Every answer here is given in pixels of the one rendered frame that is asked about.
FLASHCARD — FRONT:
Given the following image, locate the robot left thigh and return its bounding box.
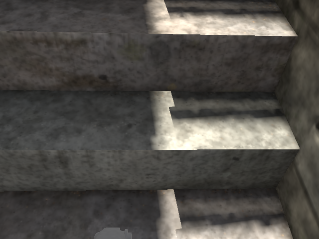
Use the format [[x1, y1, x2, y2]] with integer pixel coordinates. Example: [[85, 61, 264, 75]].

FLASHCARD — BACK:
[[95, 227, 133, 239]]

